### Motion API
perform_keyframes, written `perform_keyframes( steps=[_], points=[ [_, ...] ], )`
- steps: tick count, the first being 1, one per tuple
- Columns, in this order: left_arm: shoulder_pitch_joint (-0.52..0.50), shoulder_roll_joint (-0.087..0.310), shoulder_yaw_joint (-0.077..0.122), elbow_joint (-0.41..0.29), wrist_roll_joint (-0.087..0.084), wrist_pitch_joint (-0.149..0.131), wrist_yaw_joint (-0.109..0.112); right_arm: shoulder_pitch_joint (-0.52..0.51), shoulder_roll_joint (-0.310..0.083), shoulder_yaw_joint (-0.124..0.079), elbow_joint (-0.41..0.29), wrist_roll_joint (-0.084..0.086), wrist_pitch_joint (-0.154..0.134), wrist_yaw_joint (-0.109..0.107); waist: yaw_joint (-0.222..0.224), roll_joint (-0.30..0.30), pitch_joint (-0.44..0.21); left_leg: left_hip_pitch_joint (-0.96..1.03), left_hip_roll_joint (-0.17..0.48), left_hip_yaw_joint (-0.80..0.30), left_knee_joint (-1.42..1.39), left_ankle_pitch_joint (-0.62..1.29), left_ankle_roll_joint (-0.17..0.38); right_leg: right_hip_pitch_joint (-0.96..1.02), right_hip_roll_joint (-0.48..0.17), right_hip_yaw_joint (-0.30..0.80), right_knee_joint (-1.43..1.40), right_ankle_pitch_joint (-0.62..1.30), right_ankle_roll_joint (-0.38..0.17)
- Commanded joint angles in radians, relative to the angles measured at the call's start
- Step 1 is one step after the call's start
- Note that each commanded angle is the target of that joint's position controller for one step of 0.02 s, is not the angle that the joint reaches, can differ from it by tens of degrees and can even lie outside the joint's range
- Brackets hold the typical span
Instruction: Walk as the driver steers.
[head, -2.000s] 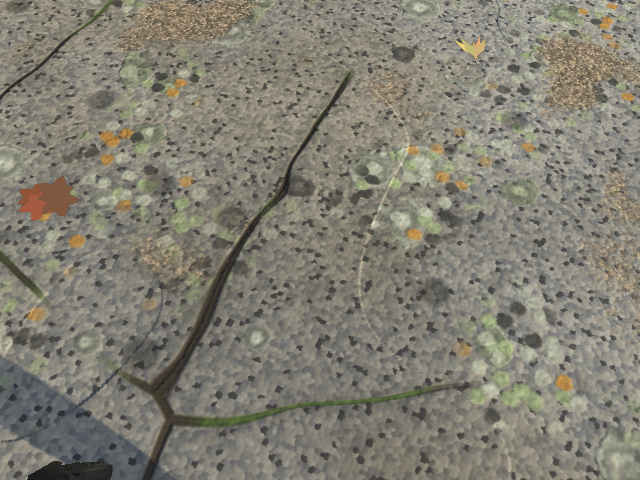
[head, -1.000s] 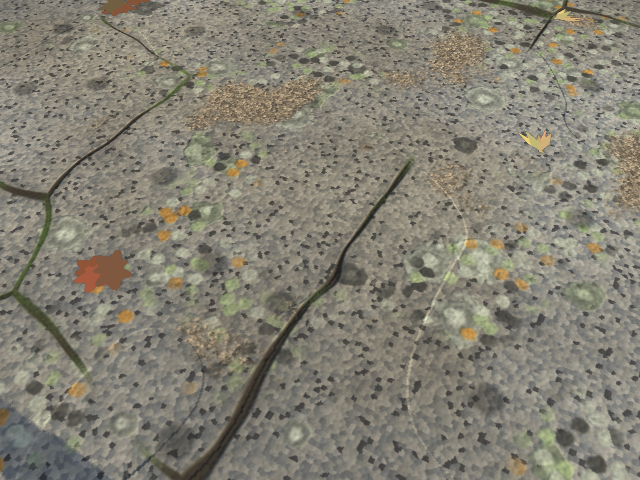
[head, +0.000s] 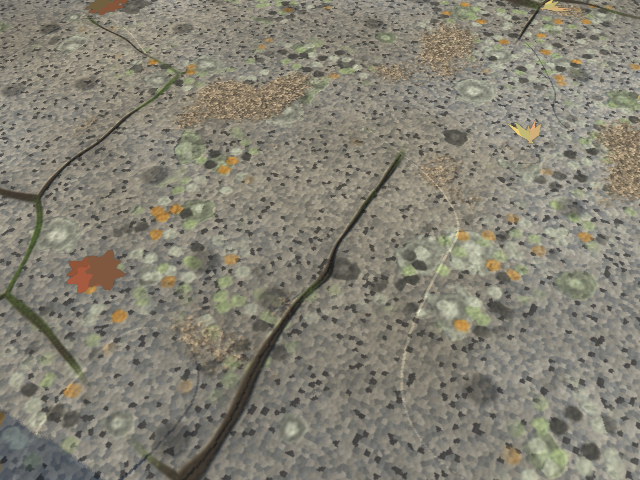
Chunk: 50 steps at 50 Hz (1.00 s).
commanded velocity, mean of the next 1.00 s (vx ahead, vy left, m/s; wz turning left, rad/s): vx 0.25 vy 0.00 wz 0.00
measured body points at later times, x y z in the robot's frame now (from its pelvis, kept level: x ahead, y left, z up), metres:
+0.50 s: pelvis +0.04 -0.02 +0.00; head +0.04 -0.03 +0.45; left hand +0.06 +0.23 -0.15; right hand -0.02 -0.27 -0.16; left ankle -0.05 +0.11 -0.74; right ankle +0.04 -0.13 -0.73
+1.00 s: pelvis +0.26 -0.02 -0.02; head +0.29 -0.02 +0.43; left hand +0.13 +0.22 -0.15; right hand +0.50 -0.22 -0.11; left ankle +0.43 +0.10 -0.73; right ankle +0.05 -0.13 -0.74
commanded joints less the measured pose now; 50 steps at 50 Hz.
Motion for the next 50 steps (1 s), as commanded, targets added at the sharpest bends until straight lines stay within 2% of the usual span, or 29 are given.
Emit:
perform_keyframes(
  steps=[1, 14, 15, 16, 17, 18, 19, 20, 21, 22, 24, 25, 26, 27, 28, 29, 30, 31, 32, 33, 35, 38, 40, 43, 45, 47, 48, 49, 50],
  points=[
    [0.04, 0.097, 0.013, -0.018, 0.0, -0.005, 0.003, 0.086, -0.091, -0.014, -0.009, 0.0, -0.005, -0.003, 0.0, 0.009, 0.029, -0.15, 0.042, -0.031, -0.115, 0.137, 0.007, 0.099, -0.004, -0.008, -0.041, 0.12, -0.032],
    [0.057, 0.088, 0.01, -0.017, -0.001, -0.005, 0.003, 0.113, -0.079, -0.013, -0.004, 0.002, -0.006, -0.004, -0.001, 0.009, 0.034, -0.155, 0.042, -0.025, -0.11, 0.13, 0.005, 0.093, -0.001, -0.007, -0.037, 0.118, -0.036],
    [0.073, 0.073, 0.006, -0.008, 0.0, -0.004, 0.003, 0.132, -0.068, -0.011, 0.006, 0.001, -0.005, -0.006, -0.001, 0.016, 0.011, -0.148, 0.036, -0.021, -0.123, 0.029, 0.008, 0.105, 0.013, -0.023, -0.034, 0.031, -0.035],
    [0.072, 0.071, 0.006, -0.007, -0.003, -0.003, 0.004, 0.138, -0.08, -0.015, 0.008, 0.006, -0.003, -0.009, -0.005, 0.03, 0.028, -0.163, 0.034, -0.03, -0.139, -0.128, 0.023, 0.084, 0.04, -0.049, -0.006, -0.098, -0.037],
    [0.068, 0.076, 0.009, -0.01, -0.007, -0.005, 0.005, 0.128, -0.114, -0.026, -0.002, 0.012, 0.0, -0.014, -0.01, 0.066, 0.056, -0.183, 0.052, -0.069, -0.159, -0.303, 0.053, 0.032, 0.073, -0.086, 0.049, -0.25, -0.042],
    [0.046, 0.077, 0.01, -0.023, -0.007, -0.013, 0.002, 0.134, -0.14, -0.035, -0.013, 0.018, -0.001, -0.016, -0.022, 0.101, 0.096, -0.198, 0.103, -0.144, -0.203, -0.449, 0.092, -0.045, 0.086, -0.103, 0.112, -0.326, -0.048],
    [0.007, 0.065, 0.006, -0.045, -0.008, -0.029, -0.005, 0.156, -0.173, -0.046, -0.017, 0.025, -0.007, -0.017, -0.042, 0.152, 0.133, -0.182, 0.19, -0.261, -0.266, -0.536, 0.142, -0.129, 0.083, -0.118, 0.202, -0.298, -0.052],
    [-0.021, 0.049, 0.001, -0.066, -0.011, -0.05, -0.014, 0.149, -0.208, -0.06, -0.025, 0.03, -0.017, -0.016, -0.05, 0.192, 0.172, -0.188, 0.288, -0.382, -0.311, -0.539, 0.196, -0.18, 0.04, -0.103, 0.293, -0.233, -0.061],
    [-0.03, 0.052, 0.001, -0.077, -0.017, -0.069, -0.025, 0.13, -0.207, -0.064, -0.036, 0.028, -0.027, -0.016, -0.043, 0.188, 0.198, -0.17, 0.34, -0.438, -0.328, -0.487, 0.229, -0.238, 0.002, -0.078, 0.339, -0.227, -0.076],
    [-0.033, 0.058, 0.003, -0.087, -0.024, -0.086, -0.035, 0.115, -0.189, -0.062, -0.044, 0.025, -0.035, -0.013, -0.035, 0.178, 0.211, -0.129, 0.351, -0.437, -0.317, -0.405, 0.232, -0.285, -0.023, -0.064, 0.342, -0.265, -0.092],
    [0.019, 0.059, 0.007, -0.082, -0.035, -0.112, -0.05, 0.071, -0.176, -0.061, -0.064, 0.038, -0.039, -0.006, 0.011, 0.143, 0.185, -0.111, 0.3, -0.327, -0.257, -0.269, 0.182, -0.176, -0.027, -0.085, 0.145, -0.25, -0.117],
    [0.105, 0.06, 0.016, -0.044, -0.035, -0.118, -0.054, 0.046, -0.174, -0.06, -0.074, 0.043, -0.035, -0.002, 0.049, 0.118, 0.144, -0.177, 0.24, -0.242, -0.197, -0.2, 0.149, 0.014, 0.018, -0.132, 0.023, -0.141, -0.112],
    [0.198, 0.079, 0.031, -0.004, -0.028, -0.116, -0.055, 0.038, -0.173, -0.058, -0.085, 0.039, -0.036, 0.0, 0.077, 0.083, 0.094, -0.243, 0.179, -0.176, -0.101, -0.073, 0.126, 0.18, 0.053, -0.13, 0.0, -0.068, -0.096],
    [0.338, 0.138, 0.053, 0.023, -0.024, -0.116, -0.053, 0.003, -0.141, -0.046, -0.105, 0.029, -0.045, 0.005, 0.134, -0.07, 0.03, -0.341, 0.083, -0.052, 0.191, 0.066, 0.075, 0.335, -0.079, 0.085, -0.101, -0.124, -0.135],
    [0.471, 0.259, 0.079, 0.03, -0.026, -0.121, -0.061, 0.019, -0.067, -0.029, -0.14, 0.027, -0.064, 0.002, 0.152, -0.331, -0.045, -0.55, -0.037, 0.046, 0.519, -0.13, 0.02, 0.481, -0.312, 0.534, -0.273, -0.245, -0.273],
    [0.407, 0.184, 0.05, 0.019, -0.007, -0.133, -0.065, 0.012, -0.09, -0.034, -0.146, 0.041, -0.081, 0.006, 0.102, -0.208, -0.008, -0.629, 0.003, -0.071, 0.73, -0.202, 0.035, 0.419, -0.381, 0.679, -0.319, -0.313, -0.312],
    [0.303, 0.139, 0.035, -0.017, -0.008, -0.142, -0.065, -0.005, -0.107, -0.039, -0.151, 0.055, -0.093, 0.016, 0.06, -0.114, 0.071, -0.681, 0.058, -0.098, 0.803, -0.117, 0.062, 0.352, -0.366, 0.565, -0.312, -0.285, -0.29],
    [0.231, 0.117, 0.026, -0.046, -0.007, -0.145, -0.071, -0.012, -0.112, -0.042, -0.146, 0.051, -0.1, 0.022, 0.037, -0.07, 0.082, -0.671, 0.103, -0.082, 0.788, -0.018, 0.076, 0.314, -0.311, 0.43, -0.322, -0.225, -0.258],
    [0.199, 0.107, 0.019, -0.06, -0.006, -0.141, -0.075, -0.031, -0.131, -0.053, -0.147, 0.04, -0.104, 0.023, 0.024, -0.049, 0.092, -0.667, 0.132, -0.064, 0.734, 0.054, 0.078, 0.299, -0.271, 0.328, -0.332, -0.12, -0.232],
    [0.203, 0.08, 0.009, -0.061, -0.003, -0.135, -0.075, -0.053, -0.155, -0.066, -0.15, 0.033, -0.102, 0.027, 0.022, -0.058, 0.083, -0.634, 0.15, -0.04, 0.688, 0.099, 0.073, 0.292, -0.221, 0.224, -0.335, 0.0, -0.203],
    [0.264, 0.076, 0.003, -0.048, 0.002, -0.122, -0.067, -0.066, -0.126, -0.068, -0.151, 0.029, -0.09, 0.039, 0.025, -0.078, 0.058, -0.611, 0.155, 0.004, 0.641, 0.139, 0.048, 0.299, -0.181, 0.124, -0.33, 0.18, -0.195],
    [0.293, 0.125, 0.007, -0.055, 0.007, -0.111, -0.048, -0.197, -0.088, -0.057, -0.205, 0.025, -0.076, 0.041, 0.04, -0.051, 0.084, -0.663, 0.158, 0.032, 0.504, 0.201, 0.003, 0.277, -0.189, 0.081, -0.356, 0.278, -0.222],
    [0.285, 0.137, 0.007, -0.07, 0.01, -0.104, -0.039, -0.299, -0.079, -0.047, -0.246, 0.024, -0.078, 0.042, 0.056, -0.052, 0.103, -0.637, 0.143, 0.048, 0.351, 0.271, -0.011, 0.237, -0.174, 0.045, -0.376, 0.273, -0.219],
    [0.323, 0.153, 0.013, -0.071, 0.001, -0.103, -0.033, -0.4, -0.085, -0.04, -0.281, 0.03, -0.082, 0.053, 0.077, -0.067, 0.121, -0.567, 0.109, 0.078, 0.199, 0.349, -0.007, 0.22, -0.176, 0.012, -0.398, 0.253, -0.218],
    [0.34, 0.154, 0.017, -0.065, -0.009, -0.102, -0.032, -0.446, -0.092, -0.038, -0.303, 0.034, -0.086, 0.063, 0.072, -0.068, 0.138, -0.556, 0.102, 0.068, 0.139, 0.362, 0.013, 0.261, -0.201, 0.003, -0.391, 0.273, -0.217],
    [0.331, 0.162, 0.024, -0.067, -0.012, -0.097, -0.03, -0.462, -0.108, -0.041, -0.319, 0.034, -0.093, 0.074, 0.049, -0.07, 0.127, -0.533, 0.092, 0.062, 0.094, 0.337, 0.041, 0.33, -0.226, -0.011, -0.35, 0.359, -0.204],
    [0.315, 0.173, 0.029, -0.073, -0.01, -0.094, -0.03, -0.439, -0.127, -0.049, -0.318, 0.033, -0.096, 0.077, 0.023, -0.079, 0.098, -0.482, 0.076, 0.068, 0.081, 0.313, 0.057, 0.36, -0.233, -0.021, -0.303, 0.482, -0.193],
    [0.301, 0.187, 0.035, -0.08, -0.006, -0.089, -0.03, -0.388, -0.152, -0.061, -0.309, 0.033, -0.098, 0.077, -0.011, -0.102, 0.045, -0.397, 0.047, 0.084, 0.087, 0.284, 0.073, 0.384, -0.236, -0.029, -0.229, 0.66, -0.183],
    [0.283, 0.196, 0.039, -0.086, 0.002, -0.08, -0.031, -0.274, -0.187, -0.08, -0.279, 0.034, -0.097, 0.073, -0.075, -0.122, -0.037, -0.25, 0.011, 0.105, 0.097, 0.259, 0.096, 0.384, -0.222, -0.047, -0.089, 0.831, -0.169]
  ],
)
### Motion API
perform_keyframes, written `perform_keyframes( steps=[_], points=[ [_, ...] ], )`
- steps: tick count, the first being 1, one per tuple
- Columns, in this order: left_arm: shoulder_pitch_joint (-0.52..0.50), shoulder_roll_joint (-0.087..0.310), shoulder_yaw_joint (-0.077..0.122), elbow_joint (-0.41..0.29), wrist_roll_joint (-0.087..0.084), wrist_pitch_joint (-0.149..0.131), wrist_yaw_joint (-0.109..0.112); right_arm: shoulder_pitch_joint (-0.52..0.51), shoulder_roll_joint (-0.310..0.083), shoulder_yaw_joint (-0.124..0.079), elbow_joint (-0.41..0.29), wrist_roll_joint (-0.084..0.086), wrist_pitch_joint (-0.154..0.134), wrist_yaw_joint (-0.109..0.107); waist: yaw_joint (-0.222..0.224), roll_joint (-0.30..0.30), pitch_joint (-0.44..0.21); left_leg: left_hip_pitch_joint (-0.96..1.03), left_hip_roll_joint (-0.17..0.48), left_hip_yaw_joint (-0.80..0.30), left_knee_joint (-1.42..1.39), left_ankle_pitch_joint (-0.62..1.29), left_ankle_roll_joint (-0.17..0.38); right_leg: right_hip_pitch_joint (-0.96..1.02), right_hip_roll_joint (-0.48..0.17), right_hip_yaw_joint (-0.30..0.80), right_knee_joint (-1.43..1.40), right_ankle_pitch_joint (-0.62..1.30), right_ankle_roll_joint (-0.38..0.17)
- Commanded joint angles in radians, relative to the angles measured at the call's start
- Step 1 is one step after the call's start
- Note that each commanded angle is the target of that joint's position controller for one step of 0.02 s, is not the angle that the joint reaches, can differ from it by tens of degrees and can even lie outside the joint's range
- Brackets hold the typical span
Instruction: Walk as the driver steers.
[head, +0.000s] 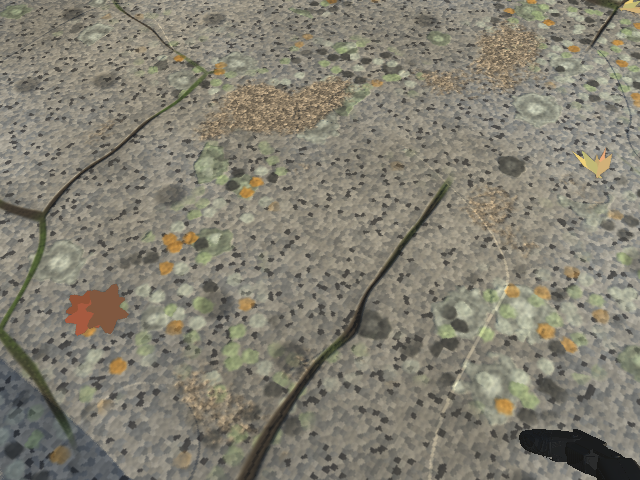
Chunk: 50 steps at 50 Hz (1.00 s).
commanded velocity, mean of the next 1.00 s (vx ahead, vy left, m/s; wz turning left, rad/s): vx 0.49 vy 0.00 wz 0.00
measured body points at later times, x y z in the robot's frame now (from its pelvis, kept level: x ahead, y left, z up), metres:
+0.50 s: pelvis +0.28 +0.01 +0.02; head +0.30 +0.01 +0.47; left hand +0.48 +0.25 -0.08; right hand +0.24 -0.25 -0.12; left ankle +0.17 +0.11 -0.72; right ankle +0.47 -0.13 -0.68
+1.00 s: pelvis +0.55 -0.03 +0.03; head +0.57 -0.04 +0.48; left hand +0.53 +0.23 -0.11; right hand +0.74 -0.28 -0.09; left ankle +0.74 +0.14 -0.67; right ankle +0.48 -0.12 -0.72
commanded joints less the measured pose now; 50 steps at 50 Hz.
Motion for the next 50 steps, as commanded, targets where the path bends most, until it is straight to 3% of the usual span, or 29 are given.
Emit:
perform_keyframes(
  steps=[1, 2, 3, 4, 5, 6, 7, 8, 9, 11, 13, 16, 20, 24, 27, 28, 29, 30, 31, 32, 33, 34, 35, 37, 40, 43, 47, 50],
  points=[
    [-0.038, 0.173, 0.033, -0.054, 0.011, 0.011, 0.002, 0.294, -0.197, -0.079, 0.033, 0.005, -0.008, -0.009, -0.242, -0.137, -0.14, 0.45, -0.062, 0.029, 0.005, -0.029, 0.069, -0.174, -0.209, 0.022, 0.425, 1.077, -0.087],
    [-0.029, 0.133, 0.015, -0.082, 0.027, 0.009, -0.001, 0.472, -0.273, -0.098, 0.071, -0.009, -0.001, -0.022, -0.284, -0.013, -0.282, 0.771, 0.144, -0.222, 0.017, -0.095, 0.135, -0.428, -0.143, -0.004, 0.756, 0.727, -0.06],
    [0.118, -0.037, -0.027, -0.075, 0.01, -0.015, -0.017, 0.522, -0.305, -0.099, 0.096, -0.026, -0.001, -0.009, -0.185, 0.273, -0.452, 1.038, 0.374, -0.753, -0.158, -0.362, 0.299, -0.761, 0.06, 0.071, 1.096, -0.108, -0.011],
    [0.022, 0.072, -0.003, -0.083, -0.021, -0.045, -0.021, 0.47, -0.207, -0.072, 0.094, -0.02, -0.005, -0.007, -0.212, 0.179, -0.357, 0.956, 0.334, -0.812, -0.266, -0.417, 0.245, -0.863, 0.019, 0.187, 1.212, -0.142, -0.038],
    [-0.087, 0.132, 0.015, -0.125, -0.046, -0.061, -0.021, 0.368, -0.168, -0.06, 0.08, -0.016, -0.011, -0.009, -0.184, 0.135, -0.193, 0.802, 0.311, -0.644, -0.28, -0.335, 0.2, -0.925, -0.031, 0.153, 1.221, -0.059, -0.055],
    [-0.144, 0.142, 0.018, -0.139, -0.042, -0.068, -0.012, 0.272, -0.147, -0.051, 0.06, -0.019, -0.017, -0.007, -0.147, 0.019, -0.124, 0.635, 0.281, -0.511, -0.304, -0.182, 0.178, -0.873, -0.087, 0.132, 1.172, 0.042, -0.056],
    [-0.161, 0.137, 0.028, -0.14, -0.027, -0.062, -0.004, 0.23, -0.127, -0.046, 0.056, -0.03, -0.022, -0.002, -0.113, -0.006, -0.085, 0.511, 0.247, -0.411, -0.326, -0.076, 0.166, -0.82, -0.122, 0.121, 1.119, 0.096, -0.053],
    [-0.133, 0.117, 0.031, -0.136, -0.02, -0.048, -0.003, 0.217, -0.104, -0.039, 0.064, -0.04, -0.026, 0.001, -0.076, 0.017, -0.083, 0.441, 0.213, -0.342, -0.355, -0.047, 0.158, -0.753, -0.151, 0.128, 1.083, 0.126, -0.053],
    [-0.113, 0.094, 0.031, -0.132, -0.019, -0.034, -0.002, 0.222, -0.093, -0.036, 0.076, -0.038, -0.026, 0.004, -0.061, 0.036, -0.073, 0.404, 0.195, -0.303, -0.382, -0.043, 0.162, -0.728, -0.158, 0.122, 1.05, 0.132, -0.05],
    [-0.132, 0.084, 0.034, -0.144, -0.015, -0.015, 0.0, 0.256, -0.111, -0.038, 0.099, -0.032, -0.029, -0.004, -0.05, 0.044, -0.031, 0.348, 0.183, -0.245, -0.425, -0.028, 0.175, -0.745, -0.173, 0.103, 0.983, 0.148, -0.035],
    [-0.227, 0.1, 0.04, -0.182, -0.005, -0.009, 0.004, 0.292, -0.147, -0.044, 0.113, -0.033, -0.028, -0.02, -0.064, 0.032, 0.008, 0.35, 0.184, -0.22, -0.456, -0.032, 0.183, -0.832, -0.186, 0.095, 0.887, 0.233, -0.011],
    [-0.35, 0.098, 0.042, -0.223, 0.001, -0.015, -0.002, 0.348, -0.163, -0.046, 0.127, -0.03, -0.016, -0.041, -0.097, 0.025, 0.027, 0.406, 0.168, -0.178, -0.464, -0.01, 0.161, -0.907, -0.178, 0.081, 0.693, 0.4, 0.008],
    [-0.496, 0.078, 0.03, -0.261, -0.006, -0.027, -0.018, 0.427, -0.18, -0.047, 0.149, -0.018, -0.006, -0.05, -0.149, 0.029, 0.039, 0.455, 0.148, -0.116, -0.456, 0.001, 0.129, -0.857, -0.127, 0.031, 0.47, 0.532, 0.011],
    [-0.596, 0.086, 0.023, -0.307, -0.015, -0.035, -0.043, 0.493, -0.186, -0.052, 0.181, -0.013, 0.014, -0.053, -0.172, 0.033, 0.062, 0.603, 0.206, -0.124, -0.394, 0.031, 0.124, -0.895, -0.108, 0.034, 0.375, 0.465, -0.01],
    [-0.557, 0.122, 0.034, -0.316, -0.017, -0.044, -0.057, 0.473, -0.206, -0.062, 0.181, -0.011, 0.03, -0.058, -0.125, 0.061, 0.026, 0.678, 0.24, -0.13, -0.302, 0.2, 0.097, -0.809, -0.079, 0.02, 0.332, 0.355, -0.05],
    [-0.482, 0.148, 0.047, -0.299, -0.017, -0.046, -0.056, 0.447, -0.214, -0.064, 0.174, -0.012, 0.035, -0.058, -0.077, 0.075, -0.023, 0.674, 0.224, -0.11, -0.214, 0.371, 0.082, -0.689, -0.045, -0.008, 0.319, 0.336, -0.069],
    [-0.322, 0.191, 0.073, -0.249, -0.015, -0.046, -0.05, 0.43, -0.196, -0.057, 0.166, -0.017, 0.04, -0.057, -0.001, 0.064, -0.12, 0.627, 0.171, -0.07, -0.03, 0.482, 0.056, -0.474, -0.016, -0.031, 0.307, 0.352, -0.098],
    [-0.128, 0.265, 0.095, -0.206, -0.003, -0.044, -0.041, 0.436, -0.162, -0.039, 0.141, -0.032, 0.04, -0.057, 0.063, -0.02, -0.272, 0.428, 0.112, -0.026, 0.27, 0.279, 0.02, -0.157, -0.17, 0.14, 0.337, 0.362, -0.162],
    [-0.045, 0.345, 0.113, -0.177, 0.006, -0.037, -0.045, 0.565, -0.016, 0.002, 0.136, -0.031, 0.017, -0.044, 0.0, -0.291, -0.406, 0.01, -0.082, -0.023, 0.637, -0.353, -0.049, 0.201, -0.405, 0.629, 0.233, 0.172, -0.327],
    [-0.059, 0.24, 0.083, -0.182, 0.001, -0.038, -0.047, 0.521, -0.105, -0.016, 0.15, -0.007, -0.009, -0.04, 0.026, -0.226, -0.409, -0.111, -0.06, -0.17, 0.777, -0.537, -0.034, 0.199, -0.407, 0.756, 0.133, 0.086, -0.314],
    [-0.153, 0.195, 0.067, -0.201, -0.001, -0.041, -0.045, 0.423, -0.177, -0.034, 0.117, 0.018, -0.026, -0.037, 0.012, -0.177, -0.251, -0.178, -0.005, -0.164, 0.802, -0.468, -0.014, 0.068, -0.374, 0.598, 0.123, 0.137, -0.262],
    [-0.24, 0.167, 0.057, -0.222, 0.003, -0.042, -0.044, 0.364, -0.178, -0.035, 0.104, 0.018, -0.03, -0.043, -0.018, -0.092, -0.174, -0.145, 0.05, -0.135, 0.76, -0.374, -0.011, -0.079, -0.335, 0.465, 0.103, 0.248, -0.238],
    [-0.29, 0.141, 0.049, -0.228, 0.009, -0.043, -0.049, 0.332, -0.169, -0.041, 0.1, 0.001, -0.026, -0.05, -0.045, -0.053, -0.11, -0.105, 0.082, -0.121, 0.693, -0.316, -0.017, -0.206, -0.296, 0.373, 0.072, 0.343, -0.223],
    [-0.304, 0.114, 0.041, -0.217, 0.018, -0.048, -0.054, 0.366, -0.13, -0.045, 0.108, -0.009, 0.001, -0.052, -0.093, -0.081, -0.088, -0.004, 0.115, -0.124, 0.619, -0.257, -0.022, -0.319, -0.251, 0.28, 0.015, 0.397, -0.212],
    [-0.262, 0.152, 0.051, -0.19, 0.012, -0.053, -0.044, 0.337, -0.103, -0.045, 0.095, -0.016, 0.026, -0.056, -0.107, -0.07, -0.043, -0.038, 0.128, -0.107, 0.518, -0.195, -0.047, -0.366, -0.242, 0.208, -0.038, 0.455, -0.231],
    [-0.218, 0.167, 0.054, -0.171, 0.009, -0.044, -0.026, 0.221, -0.105, -0.048, 0.056, -0.025, 0.027, -0.055, -0.082, -0.06, -0.01, -0.122, 0.13, -0.101, 0.351, -0.046, -0.069, -0.336, -0.232, 0.164, -0.063, 0.455, -0.22],
    [-0.162, 0.177, 0.054, -0.148, 0.0, -0.036, -0.015, 0.087, -0.083, -0.039, 0.021, -0.02, 0.017, -0.043, -0.041, -0.069, 0.018, -0.086, 0.092, -0.063, 0.128, 0.117, -0.071, -0.318, -0.2, 0.094, -0.073, 0.43, -0.186],
    [-0.1, 0.177, 0.056, -0.118, -0.007, -0.026, -0.014, -0.006, -0.084, -0.033, -0.01, -0.014, 0.011, -0.031, -0.009, -0.065, 0.045, -0.087, 0.071, -0.053, 0.042, 0.113, -0.066, -0.253, -0.222, 0.099, -0.048, 0.425, -0.185]
  ],
)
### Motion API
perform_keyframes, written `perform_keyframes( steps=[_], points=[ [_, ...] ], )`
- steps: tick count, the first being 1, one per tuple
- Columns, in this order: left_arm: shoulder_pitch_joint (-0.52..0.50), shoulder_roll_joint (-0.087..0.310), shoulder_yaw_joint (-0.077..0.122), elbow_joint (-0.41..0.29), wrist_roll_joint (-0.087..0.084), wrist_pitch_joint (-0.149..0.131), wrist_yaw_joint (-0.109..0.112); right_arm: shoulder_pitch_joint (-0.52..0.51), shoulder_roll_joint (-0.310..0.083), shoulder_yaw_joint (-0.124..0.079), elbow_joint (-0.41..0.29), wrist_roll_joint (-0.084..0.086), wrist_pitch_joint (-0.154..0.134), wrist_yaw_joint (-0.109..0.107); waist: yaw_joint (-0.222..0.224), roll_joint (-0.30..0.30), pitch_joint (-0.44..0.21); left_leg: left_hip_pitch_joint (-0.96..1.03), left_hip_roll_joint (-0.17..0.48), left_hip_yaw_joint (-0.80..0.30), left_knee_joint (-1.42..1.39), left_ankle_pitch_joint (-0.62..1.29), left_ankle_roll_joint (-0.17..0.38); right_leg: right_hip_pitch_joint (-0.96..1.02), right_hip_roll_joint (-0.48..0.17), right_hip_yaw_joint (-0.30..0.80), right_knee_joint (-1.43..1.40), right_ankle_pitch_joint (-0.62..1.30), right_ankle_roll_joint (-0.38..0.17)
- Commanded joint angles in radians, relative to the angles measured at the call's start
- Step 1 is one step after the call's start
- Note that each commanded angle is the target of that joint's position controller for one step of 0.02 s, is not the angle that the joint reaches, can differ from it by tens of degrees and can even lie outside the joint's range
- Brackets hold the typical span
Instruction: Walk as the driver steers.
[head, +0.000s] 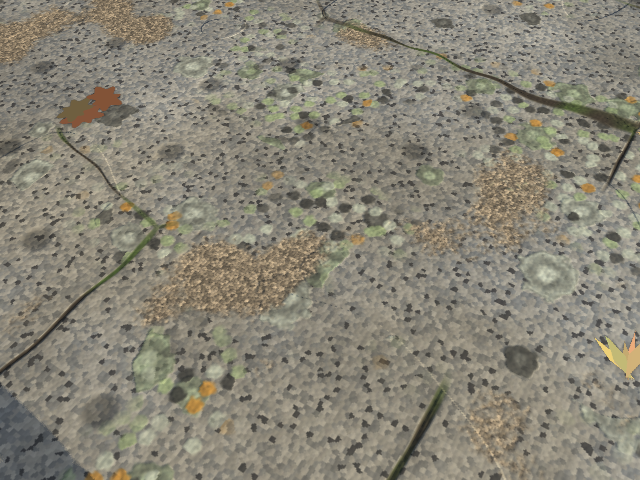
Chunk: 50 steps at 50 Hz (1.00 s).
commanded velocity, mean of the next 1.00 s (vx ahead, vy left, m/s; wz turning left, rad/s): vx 0.49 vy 0.00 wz -0.47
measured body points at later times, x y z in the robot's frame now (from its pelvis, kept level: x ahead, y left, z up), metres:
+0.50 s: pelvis +0.27 +0.04 +0.00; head +0.28 +0.04 +0.45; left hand +0.47 +0.27 -0.11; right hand +0.22 -0.23 -0.14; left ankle +0.23 +0.15 -0.75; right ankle +0.38 -0.15 -0.68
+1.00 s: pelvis +0.51 -0.10 +0.00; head +0.53 -0.13 +0.45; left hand +0.70 +0.12 -0.11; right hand +0.56 -0.43 -0.09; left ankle +0.75 +0.00 -0.68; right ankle +0.46 -0.14 -0.75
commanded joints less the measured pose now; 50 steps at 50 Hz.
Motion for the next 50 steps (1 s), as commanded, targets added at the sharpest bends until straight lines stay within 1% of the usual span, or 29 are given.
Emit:
perform_keyframes(
  steps=[1, 3, 5, 6, 7, 8, 9, 10, 11, 12, 13, 15, 16, 19, 24, 29, 32, 33, 34, 35, 36, 37, 38, 39, 40, 41, 43, 46, 50],
  points=[
    [0.061, 0.157, 0.033, -0.013, -0.009, 0.002, 0.008, -0.148, -0.049, -0.002, -0.095, 0.005, -0.021, 0.014, 0.012, -0.094, 0.09, -0.014, -0.03, 0.018, -0.084, 0.007, 0.005, -0.014, -0.287, 0.143, -0.039, 0.235, -0.142],
    [0.065, 0.168, 0.039, -0.007, -0.014, 0.013, 0.014, -0.166, -0.063, -0.005, -0.113, 0.008, -0.033, 0.026, -0.003, -0.104, 0.094, 0.0, -0.04, 0.004, -0.131, -0.047, 0.019, 0.034, -0.315, 0.173, 0.009, 0.263, -0.134],
    [0.041, 0.187, 0.047, -0.013, -0.016, 0.021, 0.018, -0.113, -0.095, -0.016, -0.106, 0.008, -0.043, 0.03, -0.044, -0.124, 0.061, 0.109, -0.064, 0.012, -0.16, -0.104, 0.034, 0.044, -0.328, 0.201, 0.069, 0.337, -0.118],
    [0.014, 0.192, 0.048, -0.021, -0.016, 0.025, 0.019, -0.035, -0.12, -0.03, -0.086, 0.007, -0.048, 0.028, -0.093, -0.132, 0.017, 0.235, -0.09, 0.035, -0.18, -0.121, 0.048, 0.027, -0.307, 0.191, 0.151, 0.46, -0.102],
    [0.001, 0.168, 0.039, -0.031, -0.01, 0.027, 0.017, 0.125, -0.166, -0.055, -0.038, 0.004, -0.05, 0.019, -0.164, -0.118, -0.087, 0.466, -0.094, 0.041, -0.174, -0.108, 0.075, -0.039, -0.248, 0.156, 0.325, 0.522, -0.073],
    [-0.003, 0.121, 0.02, -0.063, 0.007, 0.027, 0.017, 0.312, -0.242, -0.076, -0.007, -0.014, -0.051, 0.008, -0.226, -0.019, -0.251, 0.78, 0.085, -0.143, -0.139, -0.113, 0.137, -0.242, -0.169, 0.103, 0.635, 0.281, -0.033],
    [0.137, -0.021, -0.016, -0.069, -0.007, 0.008, 0.012, 0.371, -0.308, -0.089, 0.017, -0.02, -0.041, 0.011, -0.158, 0.267, -0.389, 1.096, 0.319, -0.585, -0.248, -0.267, 0.284, -0.619, -0.009, 0.079, 0.97, -0.331, 0.028],
    [0.094, 0.094, 0.009, -0.055, -0.032, -0.006, 0.012, 0.355, -0.2, -0.061, 0.007, -0.014, -0.04, 0.011, -0.186, 0.183, -0.363, 1.046, 0.296, -0.646, -0.32, -0.39, 0.264, -0.711, -0.058, 0.202, 1.102, -0.383, 0.022],
    [0.005, 0.151, 0.027, -0.084, -0.048, -0.01, 0.014, 0.27, -0.146, -0.045, -0.009, -0.01, -0.043, 0.007, -0.176, 0.131, -0.213, 0.916, 0.268, -0.483, -0.337, -0.376, 0.212, -0.771, -0.104, 0.188, 1.127, -0.301, 0.011],
    [-0.038, 0.145, 0.029, -0.091, -0.044, -0.007, 0.02, 0.195, -0.118, -0.035, -0.02, -0.012, -0.044, 0.006, -0.146, 0.059, -0.136, 0.773, 0.233, -0.366, -0.367, -0.309, 0.185, -0.737, -0.153, 0.166, 1.1, -0.21, 0.011],
    [-0.061, 0.134, 0.037, -0.095, -0.03, 0.0, 0.025, 0.143, -0.089, -0.028, -0.02, -0.016, -0.045, 0.008, -0.12, 0.043, -0.075, 0.652, 0.198, -0.271, -0.406, -0.251, 0.168, -0.696, -0.181, 0.163, 1.05, -0.151, 0.012],
    [-0.029, 0.086, 0.04, -0.096, -0.03, 0.028, 0.02, 0.108, -0.069, -0.025, -0.01, -0.028, -0.049, 0.008, -0.072, 0.074, -0.035, 0.531, 0.162, -0.148, -0.468, -0.2, 0.159, -0.607, -0.214, 0.164, 1.003, -0.092, 0.009],
    [-0.032, 0.067, 0.039, -0.104, -0.031, 0.04, 0.018, 0.109, -0.075, -0.028, -0.003, -0.026, -0.052, 0.005, -0.064, 0.064, -0.017, 0.505, 0.16, -0.103, -0.49, -0.167, 0.166, -0.608, -0.221, 0.158, 0.989, -0.078, 0.011],
    [-0.09, 0.067, 0.045, -0.143, -0.021, 0.06, 0.017, 0.126, -0.112, -0.041, 0.012, -0.029, -0.056, -0.009, -0.057, 0.024, 0.021, 0.502, 0.165, -0.006, -0.525, -0.091, 0.179, -0.682, -0.227, 0.169, 0.907, 0.03, 0.024],
    [-0.234, 0.055, 0.036, -0.197, -0.014, 0.051, -0.013, 0.16, -0.148, -0.051, 0.02, -0.024, -0.042, -0.027, -0.095, 0.002, 0.057, 0.55, 0.139, 0.149, -0.537, -0.035, 0.153, -0.685, -0.206, 0.105, 0.643, 0.241, 0.031],
    [-0.38, 0.056, 0.025, -0.275, -0.015, 0.053, -0.044, 0.239, -0.182, -0.064, 0.038, -0.003, -0.012, -0.03, -0.141, -0.005, 0.103, 0.707, 0.183, 0.213, -0.482, 0.025, 0.136, -0.716, -0.181, 0.031, 0.499, 0.177, 0.001],
    [-0.346, 0.096, 0.043, -0.3, -0.016, 0.058, -0.055, 0.216, -0.218, -0.075, 0.027, 0.011, 0.008, -0.032, -0.09, 0.038, 0.049, 0.766, 0.194, 0.256, -0.326, 0.404, 0.105, -0.592, -0.11, -0.042, 0.475, 0.035, -0.048],
    [-0.265, 0.125, 0.06, -0.288, -0.018, 0.06, -0.055, 0.201, -0.231, -0.078, 0.021, 0.015, 0.016, -0.033, -0.038, 0.05, -0.004, 0.76, 0.184, 0.272, -0.196, 0.557, 0.092, -0.478, -0.065, -0.071, 0.468, -0.002, -0.072],
    [-0.114, 0.172, 0.089, -0.25, -0.022, 0.06, -0.049, 0.178, -0.23, -0.076, 0.013, 0.02, 0.023, -0.033, 0.048, 0.031, -0.081, 0.7, 0.146, 0.3, 0.007, 0.59, 0.063, -0.267, -0.012, -0.088, 0.397, 0.055, -0.107],
    [0.055, 0.263, 0.129, -0.207, -0.022, 0.068, -0.027, 0.187, -0.202, -0.063, -0.004, 0.002, 0.019, -0.034, 0.113, -0.06, -0.173, 0.464, 0.105, 0.302, 0.311, 0.326, 0.01, 0.04, -0.08, 0.076, 0.361, 0.06, -0.16],
    [0.026, 0.379, 0.141, -0.209, -0.029, 0.06, -0.02, 0.274, -0.034, -0.014, -0.062, -0.04, -0.01, -0.02, -0.022, -0.327, -0.236, 0.007, -0.1, 0.209, 0.658, -0.609, -0.052, 0.349, -0.335, 0.636, 0.272, -0.054, -0.337],
    [0.068, 0.307, 0.115, -0.242, -0.011, 0.044, -0.027, 0.181, -0.1, -0.018, -0.083, 0.007, -0.057, -0.006, 0.042, -0.215, -0.366, -0.116, -0.137, -0.031, 0.777, -0.671, -0.035, 0.41, -0.414, 0.905, 0.101, -0.186, -0.386],
    [0.034, 0.24, 0.096, -0.234, -0.002, 0.028, -0.031, 0.079, -0.148, -0.031, -0.11, 0.045, -0.08, 0.001, 0.055, -0.152, -0.224, -0.208, -0.088, -0.044, 0.765, -0.571, -0.002, 0.337, -0.389, 0.765, 0.086, -0.102, -0.326],
    [-0.03, 0.203, 0.084, -0.244, -0.008, 0.02, -0.029, 0.072, -0.14, -0.027, -0.105, 0.032, -0.09, -0.003, 0.013, -0.089, -0.152, -0.171, -0.041, -0.047, 0.681, -0.48, 0.017, 0.197, -0.346, 0.632, 0.099, -0.012, -0.286],
    [-0.113, 0.165, 0.072, -0.264, -0.008, 0.019, -0.028, 0.083, -0.148, -0.035, -0.087, 0.004, -0.087, -0.011, -0.033, -0.054, -0.1, -0.087, -0.007, -0.05, 0.59, -0.426, 0.013, 0.046, -0.302, 0.523, 0.094, 0.089, -0.256],
    [-0.159, 0.142, 0.062, -0.283, 0.001, 0.018, -0.023, 0.107, -0.16, -0.044, -0.08, -0.005, -0.073, -0.011, -0.069, -0.067, -0.083, -0.006, 0.015, -0.058, 0.533, -0.391, 0.008, -0.055, -0.275, 0.463, 0.075, 0.167, -0.243],
    [-0.162, 0.156, 0.062, -0.29, 0.0, 0.014, -0.014, 0.114, -0.142, -0.046, -0.087, -0.015, -0.047, -0.01, -0.092, -0.06, -0.064, 0.051, 0.012, -0.044, 0.446, -0.36, -0.019, -0.146, -0.253, 0.415, 0.043, 0.247, -0.244],
    [-0.106, 0.199, 0.073, -0.278, -0.007, 0.011, 0.007, 0.02, -0.107, -0.036, -0.124, -0.029, -0.031, -0.016, -0.072, -0.062, -0.02, 0.027, -0.017, -0.024, 0.258, -0.213, -0.061, -0.202, -0.218, 0.345, 0.024, 0.297, -0.233],
    [-0.063, 0.207, 0.077, -0.266, -0.009, 0.035, 0.024, -0.099, -0.077, -0.021, -0.169, -0.027, -0.035, -0.005, -0.032, -0.12, -0.007, 0.15, -0.114, 0.014, -0.031, 0.02, -0.061, -0.27, -0.133, 0.251, 0.111, 0.458, -0.143]
  ],
)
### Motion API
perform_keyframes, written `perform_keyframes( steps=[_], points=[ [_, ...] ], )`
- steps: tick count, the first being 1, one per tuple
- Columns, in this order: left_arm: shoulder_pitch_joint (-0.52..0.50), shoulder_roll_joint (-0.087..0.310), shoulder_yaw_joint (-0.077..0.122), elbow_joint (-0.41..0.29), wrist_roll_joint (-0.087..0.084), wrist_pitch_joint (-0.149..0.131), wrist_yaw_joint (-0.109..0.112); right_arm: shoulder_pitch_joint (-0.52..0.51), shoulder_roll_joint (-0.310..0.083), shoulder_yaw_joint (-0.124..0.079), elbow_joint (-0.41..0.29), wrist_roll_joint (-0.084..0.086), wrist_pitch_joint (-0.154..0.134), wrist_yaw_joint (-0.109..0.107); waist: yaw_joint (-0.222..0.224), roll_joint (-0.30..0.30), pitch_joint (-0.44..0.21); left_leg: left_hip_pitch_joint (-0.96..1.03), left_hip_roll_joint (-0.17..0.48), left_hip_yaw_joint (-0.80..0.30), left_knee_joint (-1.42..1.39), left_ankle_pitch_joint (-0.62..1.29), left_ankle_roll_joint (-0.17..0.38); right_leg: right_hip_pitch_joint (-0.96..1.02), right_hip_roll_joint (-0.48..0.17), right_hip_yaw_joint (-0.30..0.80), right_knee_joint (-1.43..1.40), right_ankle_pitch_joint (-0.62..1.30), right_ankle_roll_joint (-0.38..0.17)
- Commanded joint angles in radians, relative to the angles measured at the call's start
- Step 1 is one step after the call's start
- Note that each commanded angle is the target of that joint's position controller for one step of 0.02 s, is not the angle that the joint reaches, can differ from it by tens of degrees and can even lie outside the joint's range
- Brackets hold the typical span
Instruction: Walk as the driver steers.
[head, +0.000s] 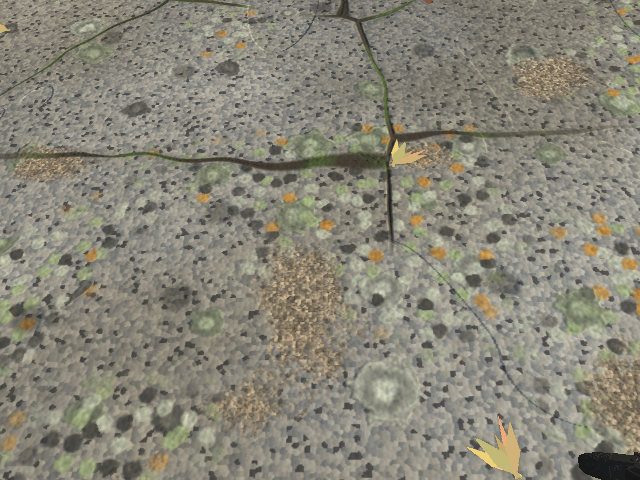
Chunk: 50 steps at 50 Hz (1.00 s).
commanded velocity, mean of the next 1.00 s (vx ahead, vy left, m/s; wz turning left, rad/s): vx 0.32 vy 0.00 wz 0.20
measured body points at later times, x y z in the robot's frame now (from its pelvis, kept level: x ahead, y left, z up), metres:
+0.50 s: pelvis +0.17 +0.03 -0.01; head +0.20 +0.02 +0.44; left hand +0.31 +0.30 -0.11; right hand +0.27 -0.25 -0.13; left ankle +0.25 +0.13 -0.75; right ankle +0.17 -0.10 -0.75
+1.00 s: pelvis +0.35 +0.12 -0.04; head +0.40 +0.13 +0.41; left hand +0.28 +0.40 -0.16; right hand +0.64 -0.06 -0.11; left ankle +0.41 +0.22 -0.75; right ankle +0.21 -0.09 -0.67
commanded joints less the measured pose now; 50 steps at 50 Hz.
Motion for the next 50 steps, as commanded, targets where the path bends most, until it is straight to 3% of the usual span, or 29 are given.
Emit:
perform_keyframes(
  steps=[1, 4, 6, 8, 9, 10, 11, 12, 13, 15, 17, 19, 24, 25, 26, 27, 28, 29, 31, 33, 37, 42, 44, 45, 46, 47, 48, 49, 50],
  points=[
    [0.002, 0.186, 0.049, -0.06, -0.004, 0.003, 0.016, -0.073, -0.042, -0.004, -0.082, 0.005, -0.009, 0.009, -0.005, -0.122, -0.052, 0.173, -0.103, 0.074, -0.157, 0.175, -0.001, -0.102, -0.173, 0.118, -0.032, 0.432, -0.089],
    [0.016, 0.17, 0.047, -0.058, -0.01, 0.022, 0.026, -0.087, -0.073, -0.012, -0.104, 0.01, -0.005, 0.017, -0.007, -0.14, -0.07, 0.188, -0.124, 0.032, -0.237, 0.134, 0.014, -0.022, -0.195, 0.207, 0.06, 0.377, -0.066],
    [-0.013, 0.16, 0.044, -0.073, -0.002, 0.029, 0.037, -0.036, -0.104, -0.021, -0.091, 0.005, -0.014, 0.022, -0.033, -0.159, -0.092, 0.208, -0.115, 0.024, -0.271, 0.089, 0.036, 0.049, -0.217, 0.253, 0.145, 0.397, -0.056],
    [-0.037, 0.111, 0.026, -0.09, 0.006, 0.024, 0.038, 0.084, -0.13, -0.025, -0.061, -0.024, -0.034, 0.023, -0.081, -0.13, -0.175, 0.414, -0.056, 0.03, -0.345, 0.343, 0.095, 0.049, -0.146, 0.204, 0.33, 0.425, -0.003],
    [0.019, 0.058, 0.006, -0.102, 0.028, 0.017, 0.037, 0.159, -0.172, -0.026, -0.06, -0.052, -0.037, 0.022, -0.08, 0.017, -0.309, 0.686, 0.12, -0.14, -0.254, 0.761, 0.181, -0.098, -0.066, 0.148, 0.57, 0.108, 0.045],
    [0.236, 0.034, -0.006, -0.061, 0.009, 0.017, 0.029, 0.194, -0.136, -0.016, -0.029, -0.047, -0.022, 0.03, -0.01, 0.252, -0.441, 0.898, 0.32, -0.446, -0.25, 0.857, 0.383, -0.281, 0.025, 0.132, 0.8, -0.519, 0.106],
    [0.271, 0.119, 0.005, -0.018, 0.004, 0.03, 0.022, 0.175, -0.072, 0.0, -0.024, -0.002, -0.01, 0.04, -0.007, 0.162, -0.429, 0.83, 0.306, -0.526, -0.303, 0.485, 0.387, -0.308, -0.049, 0.161, 0.849, -0.502, 0.129],
    [0.13, 0.162, 0.016, -0.037, 0.006, 0.048, 0.022, 0.114, -0.048, 0.011, -0.04, 0.016, 0.003, 0.045, -0.039, 0.095, -0.284, 0.725, 0.235, -0.439, -0.338, 0.274, 0.339, -0.362, -0.085, 0.1, 0.868, -0.445, 0.156],
    [0.036, 0.169, 0.02, -0.054, 0.015, 0.064, 0.028, 0.072, -0.054, 0.015, -0.048, 0.014, 0.019, 0.048, -0.046, 0.044, -0.207, 0.618, 0.188, -0.394, -0.376, 0.127, 0.304, -0.378, -0.1, 0.055, 0.835, -0.397, 0.166],
    [-0.038, 0.155, 0.024, -0.083, 0.022, 0.082, 0.036, 0.018, -0.106, 0.002, -0.06, 0.008, 0.046, 0.039, -0.027, 0.06, -0.105, 0.434, 0.117, -0.328, -0.433, -0.008, 0.259, -0.32, -0.12, 0.018, 0.682, -0.346, 0.165],
    [-0.032, 0.109, 0.012, -0.079, 0.018, 0.07, 0.043, 0.054, -0.15, -0.019, -0.056, 0.01, 0.063, 0.025, -0.033, 0.11, -0.121, 0.391, 0.054, -0.282, -0.484, -0.193, 0.246, -0.238, -0.088, -0.039, 0.531, -0.334, 0.155],
    [-0.037, 0.102, 0.009, -0.077, 0.015, 0.052, 0.041, 0.063, -0.159, -0.026, -0.064, 0.023, 0.073, 0.008, -0.03, 0.14, -0.147, 0.363, 0.05, -0.304, -0.532, -0.362, 0.254, -0.169, -0.077, -0.051, 0.433, -0.279, 0.139],
    [-0.016, 0.092, 0.009, -0.054, 0.017, 0.004, 0.021, 0.064, -0.132, -0.03, -0.086, 0.046, 0.096, -0.021, 0.021, 0.108, -0.135, 0.233, -0.004, -0.288, -0.518, -0.504, 0.202, 0.057, -0.066, -0.086, 0.12, -0.045, 0.077],
    [0.032, 0.11, 0.015, -0.042, 0.022, -0.003, 0.024, 0.06, -0.11, -0.024, -0.096, 0.045, 0.096, -0.021, 0.045, 0.08, -0.134, 0.136, -0.038, -0.26, -0.462, -0.524, 0.16, 0.165, -0.115, -0.064, 0.076, -0.07, 0.053],
    [0.124, 0.168, 0.028, -0.03, 0.032, -0.007, 0.035, 0.028, -0.044, -0.006, -0.122, 0.043, 0.089, -0.015, 0.079, -0.042, -0.134, -0.025, -0.109, -0.174, -0.248, -0.533, 0.096, 0.283, -0.302, 0.116, -0.029, -0.233, -0.006],
    [0.101, 0.252, 0.052, -0.03, 0.043, -0.007, 0.029, 0.008, -0.018, -0.002, -0.161, 0.055, 0.072, -0.008, 0.054, -0.29, -0.066, -0.189, -0.198, 0.0, 0.007, -0.456, 0.088, 0.226, -0.484, 0.433, -0.156, -0.473, -0.097],
    [0.019, 0.219, 0.044, -0.057, 0.052, -0.021, 0.032, 0.034, -0.086, -0.019, -0.153, 0.046, 0.056, -0.002, 0.017, -0.236, -0.005, -0.218, -0.113, -0.064, 0.147, -0.396, 0.095, 0.169, -0.515, 0.464, -0.17, -0.475, -0.121],
    [-0.032, 0.166, 0.032, -0.071, 0.033, -0.03, 0.04, 0.085, -0.104, -0.028, -0.129, 0.046, 0.051, 0.009, -0.018, -0.201, 0.006, -0.243, -0.103, -0.068, 0.2, -0.32, 0.093, 0.187, -0.478, 0.381, -0.167, -0.394, -0.091],
    [-0.044, 0.142, 0.024, -0.071, 0.011, -0.039, 0.039, 0.121, -0.091, -0.029, -0.102, 0.031, 0.054, 0.017, -0.022, -0.159, 0.011, -0.247, -0.073, -0.046, 0.265, -0.224, 0.063, 0.215, -0.424, 0.229, -0.171, -0.21, -0.047],
    [-0.021, 0.136, 0.02, -0.062, 0.023, -0.045, 0.035, 0.096, -0.063, -0.022, -0.112, 0.032, 0.057, 0.028, -0.007, -0.133, 0.019, -0.214, -0.058, -0.007, 0.301, -0.139, 0.036, 0.176, -0.388, 0.096, -0.185, -0.056, -0.039],
    [0.009, 0.162, 0.028, -0.047, 0.023, -0.04, 0.024, 0.006, -0.034, -0.004, -0.167, 0.037, 0.064, 0.047, 0.027, -0.144, 0.049, -0.133, -0.027, 0.059, 0.15, -0.028, 0.005, 0.117, -0.358, -0.071, -0.2, 0.051, -0.041],
    [0.046, 0.217, 0.048, -0.023, -0.003, -0.029, 0.013, -0.073, -0.036, 0.006, -0.224, 0.041, 0.064, 0.072, 0.046, -0.145, 0.078, -0.006, -0.033, 0.138, -0.039, -0.073, 0.059, 0.127, -0.391, -0.167, -0.166, 0.112, -0.027],
    [0.039, 0.235, 0.054, -0.017, -0.013, -0.02, 0.01, -0.05, -0.062, -0.004, -0.233, 0.039, 0.066, 0.077, 0.011, -0.159, 0.059, 0.074, -0.069, 0.176, -0.08, -0.148, 0.105, 0.158, -0.407, -0.201, -0.085, 0.353, -0.012],
    [0.032, 0.247, 0.057, -0.016, -0.016, -0.015, 0.012, 0.016, -0.086, -0.019, -0.222, 0.037, 0.066, 0.076, -0.036, -0.165, 0.006, 0.189, -0.112, 0.209, -0.103, -0.167, 0.131, 0.158, -0.4, -0.237, 0.028, 0.586, 0.003],
    [0.028, 0.242, 0.053, -0.018, -0.019, -0.011, 0.016, 0.168, -0.129, -0.046, -0.181, 0.038, 0.068, 0.069, -0.121, -0.141, -0.09, 0.407, -0.164, 0.231, -0.156, -0.115, 0.167, 0.116, -0.367, -0.288, 0.226, 0.743, 0.03],
    [0.047, 0.219, 0.042, -0.029, -0.005, -0.017, 0.021, 0.338, -0.197, -0.081, -0.138, 0.043, 0.077, 0.052, -0.198, -0.094, -0.192, 0.709, -0.151, 0.149, -0.152, -0.084, 0.206, -0.072, -0.334, -0.302, 0.481, 0.645, 0.073],
    [0.101, 0.079, -0.005, -0.1, 0.041, -0.037, 0.013, 0.382, -0.336, -0.103, -0.132, 0.045, 0.077, 0.033, -0.131, 0.228, -0.291, 1.05, 0.152, -0.411, -0.227, -0.21, 0.377, -0.52, -0.181, -0.272, 0.893, -0.218, 0.15],
    [0.033, 0.11, -0.011, -0.119, 0.009, -0.078, 0.006, 0.425, -0.298, -0.083, -0.161, 0.038, 0.063, 0.034, -0.178, 0.184, -0.484, 1.109, 0.264, -0.79, -0.432, -0.393, 0.467, -0.622, -0.097, -0.013, 1.066, -0.397, 0.147],
    [-0.068, 0.182, 0.008, -0.144, -0.032, -0.095, 0.0, 0.397, -0.224, -0.062, -0.139, 0.029, 0.05, 0.039, -0.198, 0.105, -0.335, 1.039, 0.233, -0.643, -0.454, -0.349, 0.407, -0.725, -0.148, 0.012, 1.077, -0.301, 0.125]
  ],
)
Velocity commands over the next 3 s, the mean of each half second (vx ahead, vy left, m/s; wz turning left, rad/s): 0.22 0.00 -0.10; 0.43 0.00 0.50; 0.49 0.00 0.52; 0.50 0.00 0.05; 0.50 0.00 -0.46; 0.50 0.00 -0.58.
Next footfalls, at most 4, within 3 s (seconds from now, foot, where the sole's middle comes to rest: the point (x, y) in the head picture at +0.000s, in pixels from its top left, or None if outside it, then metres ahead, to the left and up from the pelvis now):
0.16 left None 0.29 0.12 -0.78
0.50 right None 0.22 -0.10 -0.78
0.94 left None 0.45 0.24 -0.78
1.42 right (299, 335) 0.79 0.16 -0.78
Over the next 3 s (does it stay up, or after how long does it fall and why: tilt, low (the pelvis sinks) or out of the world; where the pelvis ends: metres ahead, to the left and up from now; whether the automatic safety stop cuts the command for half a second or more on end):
stays up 1.35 0.58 -0.02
